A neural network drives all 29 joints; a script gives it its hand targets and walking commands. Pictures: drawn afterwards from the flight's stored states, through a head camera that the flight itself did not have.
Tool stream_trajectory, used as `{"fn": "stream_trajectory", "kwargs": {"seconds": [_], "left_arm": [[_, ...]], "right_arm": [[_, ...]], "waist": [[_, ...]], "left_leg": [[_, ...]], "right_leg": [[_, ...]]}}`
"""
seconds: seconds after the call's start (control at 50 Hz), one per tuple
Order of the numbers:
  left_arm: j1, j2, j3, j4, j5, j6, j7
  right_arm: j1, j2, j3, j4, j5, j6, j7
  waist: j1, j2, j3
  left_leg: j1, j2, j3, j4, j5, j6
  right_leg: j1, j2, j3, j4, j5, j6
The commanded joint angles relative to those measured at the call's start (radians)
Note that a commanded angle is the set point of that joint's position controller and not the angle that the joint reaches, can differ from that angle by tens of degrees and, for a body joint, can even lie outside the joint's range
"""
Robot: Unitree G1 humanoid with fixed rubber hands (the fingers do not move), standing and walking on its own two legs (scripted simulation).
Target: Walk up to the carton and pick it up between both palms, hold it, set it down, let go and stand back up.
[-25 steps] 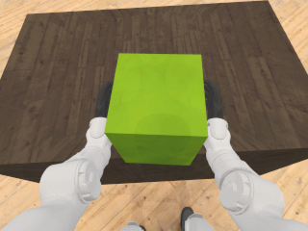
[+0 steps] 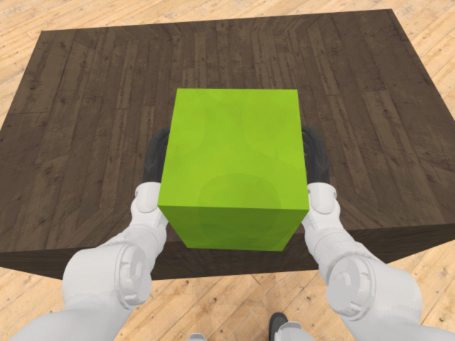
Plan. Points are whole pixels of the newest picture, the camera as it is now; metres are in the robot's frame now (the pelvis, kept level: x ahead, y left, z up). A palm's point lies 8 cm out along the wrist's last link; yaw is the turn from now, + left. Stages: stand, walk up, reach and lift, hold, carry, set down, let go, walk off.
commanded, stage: reach and lift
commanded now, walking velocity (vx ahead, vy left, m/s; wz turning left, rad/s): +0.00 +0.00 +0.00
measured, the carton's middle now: (235, 178) +0.41 +0.01 -0.02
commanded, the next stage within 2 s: none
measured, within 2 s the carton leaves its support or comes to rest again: leaves its support in 1.98 s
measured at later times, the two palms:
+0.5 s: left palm (156, 173) +0.41 +0.16 +0.00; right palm (316, 173) +0.41 -0.14 +0.00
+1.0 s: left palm (156, 174) +0.41 +0.16 +0.00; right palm (316, 175) +0.41 -0.14 -0.01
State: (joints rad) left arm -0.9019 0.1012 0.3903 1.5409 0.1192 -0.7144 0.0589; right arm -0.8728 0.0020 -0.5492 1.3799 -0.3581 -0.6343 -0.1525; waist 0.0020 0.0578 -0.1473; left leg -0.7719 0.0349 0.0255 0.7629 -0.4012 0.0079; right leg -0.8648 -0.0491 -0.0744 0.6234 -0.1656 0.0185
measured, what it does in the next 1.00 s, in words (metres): stands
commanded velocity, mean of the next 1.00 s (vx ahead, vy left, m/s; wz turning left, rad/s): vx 0.00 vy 0.00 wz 0.00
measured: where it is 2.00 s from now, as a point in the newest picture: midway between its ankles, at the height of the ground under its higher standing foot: outside the picture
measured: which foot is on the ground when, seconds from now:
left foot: down 0.00-1.00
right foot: down 0.00-1.00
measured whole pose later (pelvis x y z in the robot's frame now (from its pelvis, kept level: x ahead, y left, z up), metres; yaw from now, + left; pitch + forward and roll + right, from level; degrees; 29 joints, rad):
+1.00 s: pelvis -0.01 +0.00 +0.00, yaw -1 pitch +28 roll -1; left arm -0.96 0.13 0.33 1.63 0.05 -0.80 0.05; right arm -0.96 -0.06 -0.47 1.57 -0.33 -0.80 -0.20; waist 0.03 0.06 -0.19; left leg -0.87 0.04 0.04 0.77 -0.38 0.00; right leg -0.96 -0.04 -0.06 0.61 -0.13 0.01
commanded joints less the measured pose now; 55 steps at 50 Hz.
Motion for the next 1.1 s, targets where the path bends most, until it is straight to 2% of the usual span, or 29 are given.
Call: {"fn": "stream_trajectory", "kwargs": {"seconds": [0.0,0.04,0.08,0.14,0.24,0.28,0.32,0.34,0.38,0.4,0.44,0.48,0.58,0.6,0.64,0.66,0.68,0.7,0.76,0.8,0.82,0.84,0.9,0.92,0.96,0.98,1.0,1.02,1.08], "left_arm": [[-0.420,-0.423,-0.153,0.015,0.138,0.015,-0.108],[-0.417,-0.424,-0.153,0.016,0.136,0.011,-0.109],[-0.394,-0.424,-0.155,0.032,0.139,0.009,-0.114],[-0.431,-0.433,-0.154,0.039,0.121,0.010,-0.117],[-0.397,-0.409,-0.123,0.035,0.144,0.004,-0.110],[-0.394,-0.401,-0.118,0.039,0.152,-0.003,-0.101],[-0.401,-0.413,-0.130,0.059,0.148,0.000,-0.104],[-0.410,-0.435,-0.134,0.061,0.136,0.000,-0.102],[-0.407,-0.416,-0.136,0.080,0.119,0.001,-0.104],[-0.404,-0.408,-0.133,0.086,0.122,0.002,-0.105],[-0.414,-0.430,-0.138,0.073,0.119,0.000,-0.105],[-0.386,-0.394,-0.132,0.086,0.134,-0.005,-0.099],[-0.398,-0.391,-0.144,0.099,0.107,-0.011,-0.101],[-0.404,-0.399,-0.136,0.069,0.110,-0.019,-0.099],[-0.423,-0.390,-0.149,0.076,0.109,-0.021,-0.098],[-0.410,-0.383,-0.127,0.082,0.117,-0.020,-0.098],[-0.417,-0.382,-0.128,0.094,0.115,-0.021,-0.096],[-0.387,-0.372,-0.128,0.103,0.116,-0.021,-0.098],[-0.394,-0.379,-0.121,0.105,0.113,-0.031,-0.098],[-0.411,-0.394,-0.149,0.089,0.090,-0.047,-0.095],[-0.400,-0.378,-0.162,0.069,0.083,-0.055,-0.095],[-0.390,-0.361,-0.160,0.074,0.080,-0.059,-0.093],[-0.423,-0.396,-0.186,0.077,0.066,-0.074,-0.102],[-0.416,-0.409,-0.180,0.102,0.057,-0.084,-0.105],[-0.426,-0.421,-0.188,0.101,0.055,-0.095,-0.104],[-0.441,-0.432,-0.215,0.088,0.042,-0.102,-0.105],[-0.435,-0.440,-0.206,0.123,0.037,-0.098,-0.106],[-0.423,-0.431,-0.223,0.071,0.030,-0.103,-0.104],[-0.414,-0.410,-0.231,0.079,0.025,-0.107,-0.104]], "right_arm": [[-0.259,0.637,0.255,0.205,-0.167,0.051,0.185],[-0.256,0.623,0.241,0.214,-0.180,0.052,0.182],[-0.262,0.613,0.255,0.194,-0.176,0.042,0.180],[-0.272,0.615,0.233,0.222,-0.189,0.041,0.182],[-0.256,0.609,0.232,0.251,-0.189,0.027,0.175],[-0.252,0.623,0.244,0.248,-0.190,0.030,0.172],[-0.243,0.619,0.227,0.257,-0.206,0.034,0.165],[-0.253,0.622,0.241,0.261,-0.191,0.029,0.167],[-0.255,0.598,0.230,0.270,-0.201,0.029,0.159],[-0.257,0.610,0.240,0.272,-0.193,0.028,0.161],[-0.274,0.595,0.236,0.259,-0.192,0.015,0.159],[-0.224,0.585,0.230,0.303,-0.194,0.015,0.155],[-0.245,0.588,0.237,0.305,-0.197,0.011,0.149],[-0.238,0.596,0.235,0.312,-0.191,0.010,0.150],[-0.240,0.587,0.245,0.334,-0.178,-0.002,0.144],[-0.253,0.573,0.238,0.324,-0.187,-0.007,0.146],[-0.279,0.580,0.240,0.315,-0.190,-0.010,0.147],[-0.258,0.550,0.236,0.321,-0.195,-0.015,0.146],[-0.266,0.558,0.235,0.334,-0.190,-0.037,0.148],[-0.269,0.571,0.262,0.339,-0.183,-0.056,0.143],[-0.232,0.542,0.258,0.362,-0.185,-0.066,0.138],[-0.220,0.526,0.274,0.371,-0.169,-0.076,0.136],[-0.285,0.544,0.291,0.364,-0.167,-0.116,0.134],[-0.316,0.553,0.304,0.361,-0.165,-0.131,0.137],[-0.329,0.538,0.296,0.369,-0.166,-0.152,0.133],[-0.317,0.545,0.299,0.390,-0.180,-0.159,0.132],[-0.342,0.538,0.298,0.376,-0.195,-0.161,0.136],[-0.288,0.528,0.302,0.403,-0.180,-0.163,0.130],[-0.283,0.503,0.319,0.430,-0.150,-0.174,0.130]], "waist": [[-0.002,-0.005,-0.508],[-0.010,-0.013,-0.519],[0.003,-0.015,-0.532],[-0.023,-0.021,-0.511],[0.009,0.001,-0.507],[0.018,-0.028,-0.515],[0.000,-0.007,-0.488],[0.008,-0.017,-0.490],[-0.010,-0.038,-0.490],[0.004,-0.038,-0.475],[-0.014,-0.018,-0.508],[0.001,-0.010,-0.476],[-0.010,-0.031,-0.526],[0.005,-0.029,-0.518],[-0.011,-0.017,-0.497],[0.007,-0.001,-0.483],[0.020,-0.037,-0.475],[0.005,-0.046,-0.469],[0.018,-0.038,-0.511],[0.014,-0.026,-0.562],[-0.004,-0.031,-0.554],[0.010,-0.024,-0.551],[-0.001,-0.035,-0.587],[0.012,-0.040,-0.601],[0.010,-0.028,-0.619],[-0.009,-0.050,-0.626],[-0.005,-0.067,-0.624],[-0.019,-0.045,-0.606],[-0.007,-0.049,-0.625]], "left_leg": [[0.026,-0.053,0.047,-0.104,0.426,-0.047],[0.030,-0.053,0.045,-0.106,0.431,-0.046],[0.051,-0.050,0.048,-0.099,0.449,-0.046],[0.019,-0.051,0.049,-0.119,0.388,-0.040],[0.044,-0.054,0.058,-0.118,0.438,-0.040],[0.013,-0.046,0.052,-0.111,0.413,-0.032],[0.016,-0.046,0.052,-0.118,0.383,-0.037],[0.012,-0.044,0.053,-0.114,0.391,-0.040],[0.011,-0.049,0.053,-0.116,0.384,-0.031],[0.008,-0.050,0.060,-0.125,0.350,-0.028],[0.033,-0.046,0.057,-0.114,0.383,-0.039],[0.045,-0.046,0.061,-0.114,0.410,-0.043],[-0.001,-0.046,0.056,-0.092,0.407,-0.035],[-0.004,-0.047,0.057,-0.113,0.401,-0.032],[-0.008,-0.044,0.059,-0.112,0.386,-0.036],[-0.021,-0.050,0.061,-0.107,0.369,-0.035],[-0.014,-0.044,0.062,-0.109,0.386,-0.032],[-0.006,-0.046,0.064,-0.110,0.397,-0.029],[-0.022,-0.044,0.069,-0.125,0.390,-0.027],[-0.012,-0.041,0.058,-0.109,0.442,-0.031],[-0.029,-0.047,0.068,-0.090,0.443,-0.031],[-0.023,-0.044,0.071,-0.101,0.427,-0.034],[-0.008,-0.047,0.073,-0.079,0.475,-0.041],[0.006,-0.045,0.066,-0.086,0.490,-0.043],[-0.002,-0.047,0.073,-0.077,0.479,-0.036],[0.010,-0.048,0.073,-0.065,0.479,-0.043],[0.022,-0.051,0.082,-0.084,0.460,-0.039],[0.024,-0.049,0.067,-0.060,0.480,-0.046],[0.038,-0.048,0.079,-0.052,0.489,-0.044]], "right_leg": [[0.544,0.069,-0.014,0.012,0.211,-0.053],[0.562,0.067,-0.024,0.013,0.222,-0.046],[0.544,0.076,-0.030,0.010,0.235,-0.042],[0.538,0.073,-0.032,0.005,0.191,-0.040],[0.540,0.069,-0.028,0.002,0.251,-0.042],[0.528,0.071,-0.022,0.014,0.211,-0.043],[0.528,0.066,-0.019,-0.002,0.182,-0.044],[0.508,0.072,-0.026,0.003,0.169,-0.046],[0.487,0.081,-0.040,0.006,0.191,-0.031],[0.488,0.077,-0.036,-0.003,0.159,-0.030],[0.475,0.078,-0.037,-0.005,0.192,-0.040],[0.479,0.078,-0.038,-0.012,0.218,-0.038],[0.496,0.073,-0.025,0.012,0.242,-0.039],[0.501,0.077,-0.030,0.000,0.236,-0.034],[0.505,0.075,-0.029,0.008,0.237,-0.032],[0.496,0.069,-0.020,0.009,0.204,-0.039],[0.477,0.079,-0.029,0.013,0.207,-0.035],[0.490,0.079,-0.030,0.004,0.235,-0.026],[0.505,0.078,-0.026,0.002,0.256,-0.027],[0.520,0.077,-0.022,0.017,0.301,-0.031],[0.533,0.078,-0.022,0.030,0.343,-0.023],[0.541,0.077,-0.023,0.025,0.340,-0.019],[0.505,0.081,-0.033,0.038,0.384,-0.022],[0.503,0.091,-0.040,0.028,0.397,-0.014],[0.479,0.097,-0.034,0.036,0.368,-0.017],[0.448,0.099,-0.049,0.041,0.360,-0.014],[0.441,0.110,-0.064,0.025,0.364,0.002],[0.441,0.100,-0.048,0.042,0.371,-0.013],[0.431,0.109,-0.048,0.038,0.389,0.000]]}}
